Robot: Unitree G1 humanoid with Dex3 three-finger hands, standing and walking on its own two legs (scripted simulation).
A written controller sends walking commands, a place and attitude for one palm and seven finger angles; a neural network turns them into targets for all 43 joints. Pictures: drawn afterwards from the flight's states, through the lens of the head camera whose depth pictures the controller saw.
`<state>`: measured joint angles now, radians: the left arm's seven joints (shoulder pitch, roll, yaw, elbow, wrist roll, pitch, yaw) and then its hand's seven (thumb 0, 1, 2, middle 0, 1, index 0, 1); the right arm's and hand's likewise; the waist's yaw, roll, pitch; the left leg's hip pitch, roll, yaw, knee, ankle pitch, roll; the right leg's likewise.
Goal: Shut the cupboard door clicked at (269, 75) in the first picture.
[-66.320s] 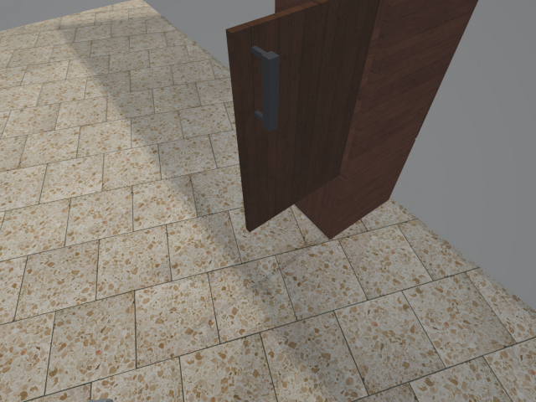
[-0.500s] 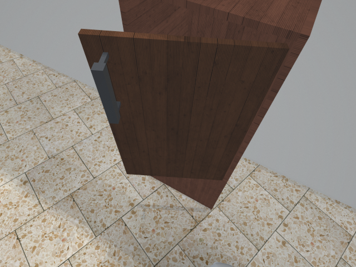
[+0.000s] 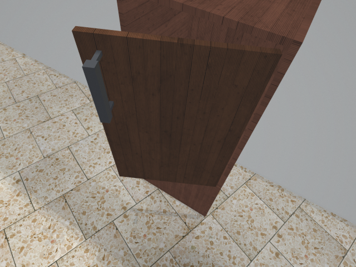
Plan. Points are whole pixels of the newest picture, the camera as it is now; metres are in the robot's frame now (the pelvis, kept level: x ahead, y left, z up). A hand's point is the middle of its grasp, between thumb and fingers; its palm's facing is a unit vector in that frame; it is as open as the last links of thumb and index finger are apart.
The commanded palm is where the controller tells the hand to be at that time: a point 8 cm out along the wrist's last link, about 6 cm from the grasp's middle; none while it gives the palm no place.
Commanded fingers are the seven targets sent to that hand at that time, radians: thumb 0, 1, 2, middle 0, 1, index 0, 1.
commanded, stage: come to a stop and stand still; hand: left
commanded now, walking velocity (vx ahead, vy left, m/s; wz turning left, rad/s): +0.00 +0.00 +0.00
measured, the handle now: (102, 88) +0.43 +0.22 +0.15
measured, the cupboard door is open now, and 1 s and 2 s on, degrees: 26 26 26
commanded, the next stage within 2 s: look again from close up in 1.50 s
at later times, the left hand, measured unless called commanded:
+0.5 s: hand out of the picture +0.08 +0.17 -0.15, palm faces -0.03 -0.97 -0.25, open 7.4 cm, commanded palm none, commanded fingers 0.00 0.90 0.90 -0.20 -0.30 -0.20 -0.30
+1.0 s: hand out of the picture +0.05 +0.12 -0.15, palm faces +0.01 -0.97 -0.24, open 7.3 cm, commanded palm none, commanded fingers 0.00 0.90 0.90 -0.20 -0.30 -0.20 -0.30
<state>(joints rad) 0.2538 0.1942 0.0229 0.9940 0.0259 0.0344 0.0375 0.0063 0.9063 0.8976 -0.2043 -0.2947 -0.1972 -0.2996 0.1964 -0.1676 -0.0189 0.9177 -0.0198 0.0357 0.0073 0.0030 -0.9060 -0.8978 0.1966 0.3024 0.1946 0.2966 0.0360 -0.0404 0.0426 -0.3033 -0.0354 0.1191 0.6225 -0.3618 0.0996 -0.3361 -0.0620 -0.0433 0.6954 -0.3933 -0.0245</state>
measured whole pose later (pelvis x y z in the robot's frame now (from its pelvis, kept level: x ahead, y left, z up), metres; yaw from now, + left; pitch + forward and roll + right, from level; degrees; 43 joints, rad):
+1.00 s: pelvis +0.05 -0.06 +0.01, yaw +0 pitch +1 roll +2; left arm 0.25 0.15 -0.01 1.12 0.01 -0.01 0.05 0.01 0.92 0.90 -0.20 -0.29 -0.20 -0.30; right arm 0.26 -0.16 0.02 1.14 -0.01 -0.02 -0.04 0.01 -0.92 -0.90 0.20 0.30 0.20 0.30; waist 0.00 0.02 0.05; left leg -0.09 -0.01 0.10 0.38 -0.30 0.01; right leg -0.12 0.04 -0.05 0.44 -0.34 -0.07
